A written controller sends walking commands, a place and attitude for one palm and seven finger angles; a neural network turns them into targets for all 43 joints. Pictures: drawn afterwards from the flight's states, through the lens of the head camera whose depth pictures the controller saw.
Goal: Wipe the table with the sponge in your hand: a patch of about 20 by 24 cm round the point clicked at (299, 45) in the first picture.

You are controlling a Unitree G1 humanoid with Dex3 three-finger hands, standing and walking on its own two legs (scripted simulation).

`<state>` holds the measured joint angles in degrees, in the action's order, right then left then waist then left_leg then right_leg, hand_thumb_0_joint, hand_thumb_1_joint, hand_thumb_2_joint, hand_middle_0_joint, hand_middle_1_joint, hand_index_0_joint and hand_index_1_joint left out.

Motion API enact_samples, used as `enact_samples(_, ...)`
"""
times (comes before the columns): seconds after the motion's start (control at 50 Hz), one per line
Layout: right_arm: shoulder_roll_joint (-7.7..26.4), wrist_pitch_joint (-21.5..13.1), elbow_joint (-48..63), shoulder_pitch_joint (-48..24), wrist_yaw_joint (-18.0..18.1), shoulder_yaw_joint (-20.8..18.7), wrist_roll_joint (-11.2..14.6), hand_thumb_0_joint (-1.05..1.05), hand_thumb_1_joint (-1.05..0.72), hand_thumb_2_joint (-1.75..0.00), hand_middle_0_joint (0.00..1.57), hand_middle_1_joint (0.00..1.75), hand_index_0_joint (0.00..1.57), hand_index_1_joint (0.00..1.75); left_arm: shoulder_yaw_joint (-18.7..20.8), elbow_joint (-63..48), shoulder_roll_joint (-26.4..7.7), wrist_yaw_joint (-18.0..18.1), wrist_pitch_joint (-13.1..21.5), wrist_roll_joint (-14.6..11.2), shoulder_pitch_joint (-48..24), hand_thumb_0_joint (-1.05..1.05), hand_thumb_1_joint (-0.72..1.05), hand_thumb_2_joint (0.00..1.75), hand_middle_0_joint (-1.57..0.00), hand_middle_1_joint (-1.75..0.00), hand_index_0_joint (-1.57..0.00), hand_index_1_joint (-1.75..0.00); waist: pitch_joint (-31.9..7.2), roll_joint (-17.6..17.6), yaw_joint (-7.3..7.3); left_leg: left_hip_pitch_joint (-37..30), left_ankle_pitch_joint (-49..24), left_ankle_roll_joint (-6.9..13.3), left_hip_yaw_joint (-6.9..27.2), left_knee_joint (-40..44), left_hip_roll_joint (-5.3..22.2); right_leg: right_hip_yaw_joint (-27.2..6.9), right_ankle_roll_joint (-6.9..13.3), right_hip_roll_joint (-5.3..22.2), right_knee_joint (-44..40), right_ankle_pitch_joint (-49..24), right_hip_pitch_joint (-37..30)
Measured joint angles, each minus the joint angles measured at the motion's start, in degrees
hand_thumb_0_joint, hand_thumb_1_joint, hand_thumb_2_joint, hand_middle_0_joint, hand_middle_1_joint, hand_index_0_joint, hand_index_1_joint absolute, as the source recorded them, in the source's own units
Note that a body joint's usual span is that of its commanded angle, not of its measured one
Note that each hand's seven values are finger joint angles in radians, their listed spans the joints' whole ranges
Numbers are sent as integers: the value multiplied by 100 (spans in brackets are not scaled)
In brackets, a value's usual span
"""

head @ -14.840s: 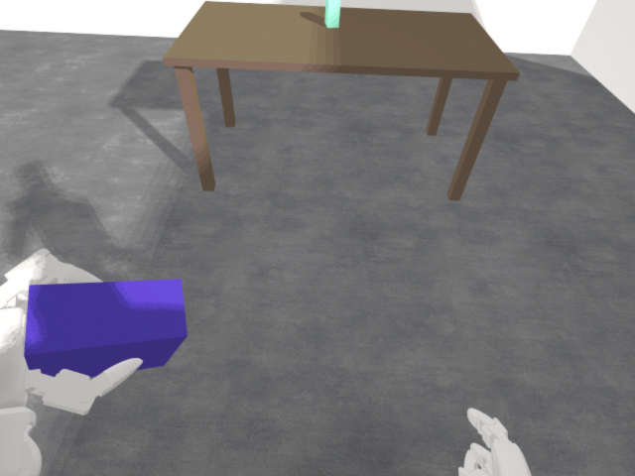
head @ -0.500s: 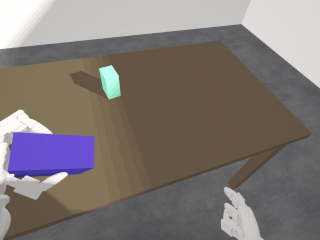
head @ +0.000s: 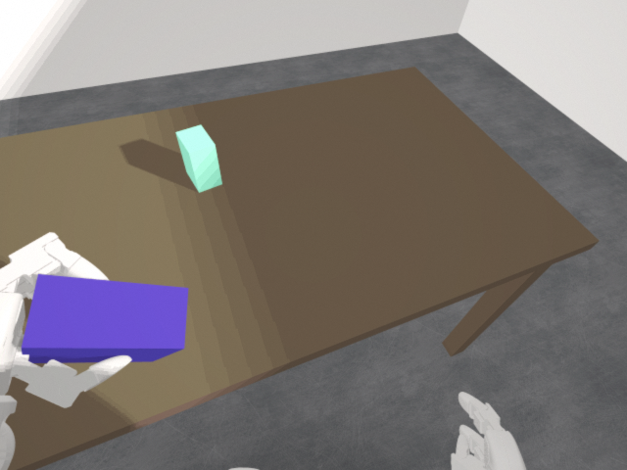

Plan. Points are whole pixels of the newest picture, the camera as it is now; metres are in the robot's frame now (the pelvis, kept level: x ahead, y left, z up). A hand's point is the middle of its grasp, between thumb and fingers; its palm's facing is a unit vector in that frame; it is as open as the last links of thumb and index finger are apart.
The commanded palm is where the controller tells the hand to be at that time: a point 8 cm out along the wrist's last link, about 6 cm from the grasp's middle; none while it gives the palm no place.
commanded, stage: come to a stop and stand still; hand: left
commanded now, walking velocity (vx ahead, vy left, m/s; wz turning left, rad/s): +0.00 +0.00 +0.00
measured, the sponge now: (127, 326) +0.23 +0.21 +0.11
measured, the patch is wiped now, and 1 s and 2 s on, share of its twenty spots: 0.00 0.00 0.00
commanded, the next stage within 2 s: look again from close up in 0.46 s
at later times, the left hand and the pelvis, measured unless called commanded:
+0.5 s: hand (61, 310) +0.22 +0.25 +0.15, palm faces +0.35 -0.85 -0.40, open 9.9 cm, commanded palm +0.16 +0.28 +0.18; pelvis +0.00 +0.00 +0.00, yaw +1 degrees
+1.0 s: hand (63, 287) +0.23 +0.25 +0.17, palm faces +0.34 -0.79 -0.51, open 9.9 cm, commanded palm +0.16 +0.28 +0.18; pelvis +0.01 -0.01 +0.00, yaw +2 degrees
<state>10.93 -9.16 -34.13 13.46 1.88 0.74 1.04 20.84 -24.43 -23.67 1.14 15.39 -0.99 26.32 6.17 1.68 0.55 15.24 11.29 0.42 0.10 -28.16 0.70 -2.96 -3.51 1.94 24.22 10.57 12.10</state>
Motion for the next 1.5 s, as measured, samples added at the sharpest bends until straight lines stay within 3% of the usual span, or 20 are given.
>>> enact_samples(0.1, 20, -88, -101, -4, 20, 39, -22, 1, -90, -90, 20, 30, 20, 30, 230, -97, 14, 149, 36, -33, -285, -1, -48, 101, -76, -135, -75, -135, 59, 7, 126, 18, 8, -17, 91, -57, 14, 91, 18, -19, -42, -18, -60)
enact_samples(0.18, 21, -143, -123, -100, -9, 43, -37, 1, -90, -89, 20, 30, 20, 30, 199, -168, 175, 218, 96, -30, -401, -1, -48, 101, -76, -135, -75, -135, -30, -29, 175, 0, -6, -13, 97, -18, 6, 99, 14, -10, -116, -49, -96)
enact_samples(0.36, -61, -61, 57, -343, -11, 101, -58, 1, -90, -89, 20, 30, 20, 30, -31, 89, 261, 151, -43, 14, -373, -1, -48, 102, -76, -135, -75, -136, -188, -62, 148, -15, -49, -11, 81, 92, 14, 86, 9, -13, -257, -113, -119)
enact_samples(0.96, 4, 85, 34, -158, 31, 26, -30, 1, -90, -89, 20, 30, 20, 30, -44, -187, 195, 246, -241, -1, -130, -1, -48, 102, -75, -135, -75, -136, -242, -59, 45, -51, 4, -62, 126, 137, 52, 137, 56, -50, -268, -36, -150)
enact_samples(0.98, 61, 110, 174, -43, 165, 120, 89, 1, -90, -89, 20, 30, 20, 30, -70, -151, -37, 193, -245, 51, -360, -1, -48, 102, -75, -135, -75, -135, -233, -71, 106, 13, 26, -61, 169, 60, 48, 164, 40, -58, -158, 32, -95)
enact_samples(1.0, 78, 67, 211, 42, 220, 120, 0, 1, -90, -89, 20, 30, 20, 30, -37, -25, -373, 91, -270, 229, -784, -1, -48, 102, -76, -135, -75, -135, -197, -51, 222, 49, 54, -74, 202, -31, 22, 191, 85, -43, 46, 130, -20)
enact_samples(1.04, 127, 35, 33, -13, 98, 127, -136, 1, -90, -89, 20, 30, 20, 30, 132, 295, -736, -58, -576, 186, -1485, -1, -48, 102, -76, -135, -75, -135, -203, -42, 293, 58, 97, -118, 258, -146, -21, 240, 127, -7, 307, 277, 32)
enact_samples(1.08, 193, 68, -147, -164, -9, 173, -95, 1, -90, -89, 20, 30, 20, 30, 398, 435, -740, -185, -1104, -88, -1711, -1, -48, 102, -76, -135, -75, -135, -288, -99, 278, -4, 142, -143, 228, -186, 3, 206, 120, -28, 380, 320, 6)
enact_samples(1.12, 253, 93, -166, -260, -71, 171, -22, 1, -90, -89, 20, 30, 20, 30, 492, 427, -590, -254, -1596, -146, -1583, -1, -48, 102, -75, -135, -75, -135, -384, -195, 228, -49, 183, -152, 185, -208, 24, 163, 143, -47, 440, 354, -2)
enact_samples(1.16, 299, 107, -69, -318, -92, 143, -4, 1, -90, -89, 20, 30, 21, 30, 352, 318, -454, -315, -1866, 48, -1216, -1, -47, 102, -75, -135, -75, -136, -432, -269, 173, -46, 206, -156, 168, -240, 18, 146, 156, -42, 543, 409, 39)
enact_samples(1.2, 319, 113, 44, -384, -90, 120, -33, 1, -90, -89, 20, 30, 20, 30, 106, 126, -367, -356, -1899, 278, -723, -1, -47, 102, -75, -135, -75, -136, -425, -300, 138, 1, 236, -168, 164, -317, 20, 140, 169, -46, 692, 480, 120)
enact_samples(1.28, 263, 52, 95, -461, 4, 42, -210, 1, -90, -89, 20, 30, 20, 30, -273, -144, -340, -218, -1305, 551, -49, -1, -48, 102, -75, -135, -75, -135, -424, -233, 178, 270, 345, -241, 268, -626, 40, 235, 229, -77, 1089, 671, 392)
enact_samples(1.36, 217, 72, -64, -467, 71, -29, -301, 1, -90, -89, 20, 30, 20, 30, -200, -130, -471, 179, -796, 803, -163, -1, -48, 102, -76, -135, -76, -135, -464, -211, 323, 537, 467, -338, 487, -953, 87, 443, 324, -141, 1368, 826, 566)
enact_samples(1.42, 231, 175, -186, -455, 125, -20, -284, 1, -90, -89, 20, 30, 20, 30, -48, 134, -559, 302, -898, 955, -513, -1, -48, 102, -76, -135, -76, -135, -524, -288, 397, 613, 506, -376, 610, -1055, 103, 562, 380, -168, 1451, 886, 595)
enact_samples(1.5, 264, 291, -212, -417, 265, 60, -208, 1, -90, -89, 20, 30, 20, 30, -10, 602, -694, 57, -1383, 1089, -809, -1, -48, 102, -76, -135, -76, -135, -566, -423, 411, 528, 483, -367, 637, -971, 112, 592, 416, -177, 1423, 892, 531)
